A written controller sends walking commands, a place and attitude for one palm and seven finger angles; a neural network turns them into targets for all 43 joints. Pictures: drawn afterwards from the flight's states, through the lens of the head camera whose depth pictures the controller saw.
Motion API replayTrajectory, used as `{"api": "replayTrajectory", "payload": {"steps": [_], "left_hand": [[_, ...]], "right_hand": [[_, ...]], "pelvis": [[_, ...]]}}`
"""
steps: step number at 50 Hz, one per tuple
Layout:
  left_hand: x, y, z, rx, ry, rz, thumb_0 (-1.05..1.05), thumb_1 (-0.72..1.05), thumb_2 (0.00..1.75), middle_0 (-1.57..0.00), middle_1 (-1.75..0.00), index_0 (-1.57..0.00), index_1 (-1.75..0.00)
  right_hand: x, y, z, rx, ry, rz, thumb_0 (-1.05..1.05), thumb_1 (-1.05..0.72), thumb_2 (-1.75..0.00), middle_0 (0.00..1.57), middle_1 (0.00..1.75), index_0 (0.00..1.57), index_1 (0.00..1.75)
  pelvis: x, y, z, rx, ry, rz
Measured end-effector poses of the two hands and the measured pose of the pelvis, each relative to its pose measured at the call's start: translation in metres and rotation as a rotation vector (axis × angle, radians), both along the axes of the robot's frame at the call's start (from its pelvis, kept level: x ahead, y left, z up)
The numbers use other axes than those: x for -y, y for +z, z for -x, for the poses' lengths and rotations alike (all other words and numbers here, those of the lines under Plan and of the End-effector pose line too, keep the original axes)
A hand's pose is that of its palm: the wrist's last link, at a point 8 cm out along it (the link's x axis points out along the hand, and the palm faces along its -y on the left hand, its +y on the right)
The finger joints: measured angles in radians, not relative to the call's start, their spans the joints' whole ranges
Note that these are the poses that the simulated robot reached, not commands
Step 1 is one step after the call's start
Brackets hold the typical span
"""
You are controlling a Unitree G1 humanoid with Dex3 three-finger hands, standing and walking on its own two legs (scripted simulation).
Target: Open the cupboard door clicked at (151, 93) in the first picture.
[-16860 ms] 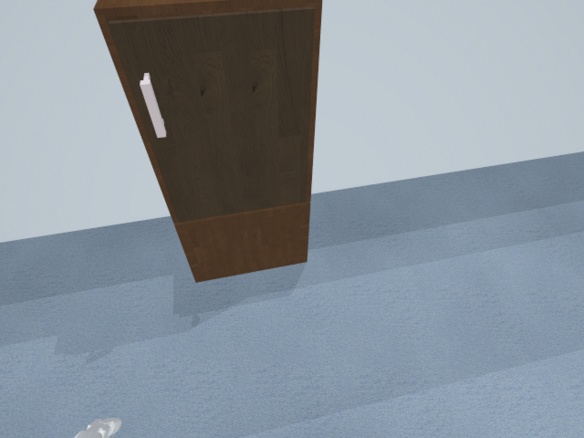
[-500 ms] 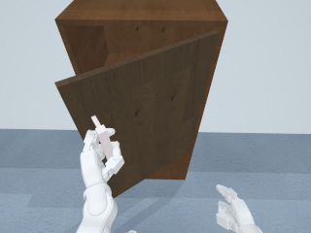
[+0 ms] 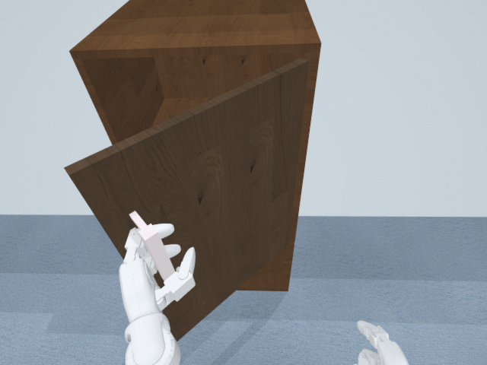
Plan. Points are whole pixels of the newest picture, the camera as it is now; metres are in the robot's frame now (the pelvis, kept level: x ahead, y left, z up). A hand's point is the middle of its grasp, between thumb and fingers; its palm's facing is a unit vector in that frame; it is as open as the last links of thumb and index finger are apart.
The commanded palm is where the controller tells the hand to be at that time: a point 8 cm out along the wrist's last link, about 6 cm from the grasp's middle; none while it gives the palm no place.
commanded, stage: open thumb and fingers to let go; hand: left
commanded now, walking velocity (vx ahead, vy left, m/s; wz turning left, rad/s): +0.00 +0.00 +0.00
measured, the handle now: (153, 249) +0.28 +0.16 +0.09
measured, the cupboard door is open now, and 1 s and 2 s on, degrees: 44 44 44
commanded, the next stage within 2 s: slide the hand sideways off the handle in 0.54 s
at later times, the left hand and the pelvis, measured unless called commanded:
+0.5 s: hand (175, 269) +0.25 +0.12 +0.08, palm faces +0.36 -0.93 +0.03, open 14.8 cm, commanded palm +0.21 +0.17 +0.08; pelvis +0.00 +0.02 +0.00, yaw -1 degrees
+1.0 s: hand (161, 295) +0.21 +0.13 +0.08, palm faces -0.10 -0.99 +0.07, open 16.1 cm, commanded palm +0.18 +0.19 +0.08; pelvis -0.01 +0.07 -0.01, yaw -3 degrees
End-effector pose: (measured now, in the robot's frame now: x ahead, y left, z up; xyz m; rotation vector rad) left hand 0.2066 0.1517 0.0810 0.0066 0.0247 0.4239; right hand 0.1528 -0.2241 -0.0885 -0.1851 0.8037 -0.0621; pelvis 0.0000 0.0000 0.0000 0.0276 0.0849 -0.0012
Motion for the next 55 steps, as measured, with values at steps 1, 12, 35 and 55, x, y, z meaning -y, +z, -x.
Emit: {"api": "replayTrajectory", "payload": {"steps": [1,12,35,55], "left_hand": [[0.0,0.0,0.0,0.0,-0.004,0.0,0.02,0.37,0.67,-0.36,-1.29,-0.37,-1.3],[-0.003,-0.001,0.001,0.017,-0.028,0.019,0.01,-0.26,0.4,-0.32,-1.21,-0.35,-1.21],[-0.02,-0.004,-0.002,0.034,-0.138,0.008,-0.01,-0.5,0.3,-0.34,-0.61,-0.37,-0.57],[-0.039,-0.007,0.023,0.058,-0.491,0.041,-0.01,-0.5,0.3,-0.19,-0.32,-0.19,-0.33]], "right_hand": [[0.002,0.0,0.001,-0.002,-0.005,0.0,0.02,-0.91,-0.9,0.2,0.3,0.2,0.3],[0.007,0.003,-0.006,0.02,-0.023,0.001,0.02,-0.91,-0.9,0.2,0.3,0.2,0.3],[-0.045,0.012,-0.016,0.057,0.02,-0.002,0.02,-0.91,-0.9,0.2,0.3,0.2,0.3],[-0.079,0.02,0.015,0.128,-0.015,-0.022,0.02,-0.91,-0.9,0.2,0.3,0.2,0.3]], "pelvis": [[0.001,0.0,-0.001,0.0,-0.001,-0.001],[0.0,0.001,-0.004,-0.009,-0.017,-0.005],[-0.038,-0.003,0.002,-0.018,-0.017,0.028],[-0.075,-0.012,0.015,-0.026,-0.053,0.054]]}}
